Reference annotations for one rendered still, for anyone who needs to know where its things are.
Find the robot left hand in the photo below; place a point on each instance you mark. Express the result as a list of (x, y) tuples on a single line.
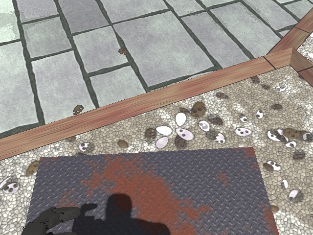
[(49, 219)]

